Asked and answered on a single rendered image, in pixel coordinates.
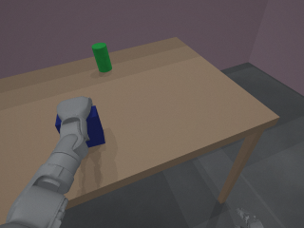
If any robot left upper arm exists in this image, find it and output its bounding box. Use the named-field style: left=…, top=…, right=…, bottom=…
left=0, top=184, right=68, bottom=228

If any sponge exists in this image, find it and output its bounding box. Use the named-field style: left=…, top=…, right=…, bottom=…
left=55, top=105, right=105, bottom=148

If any table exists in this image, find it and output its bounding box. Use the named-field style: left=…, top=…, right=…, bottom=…
left=0, top=37, right=280, bottom=225

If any robot left forearm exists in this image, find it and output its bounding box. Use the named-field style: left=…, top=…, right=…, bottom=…
left=6, top=115, right=89, bottom=223

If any robot left hand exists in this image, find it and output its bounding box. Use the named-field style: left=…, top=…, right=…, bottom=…
left=56, top=96, right=93, bottom=141

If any robot right hand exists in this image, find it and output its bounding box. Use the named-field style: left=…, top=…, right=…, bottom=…
left=235, top=207, right=264, bottom=228

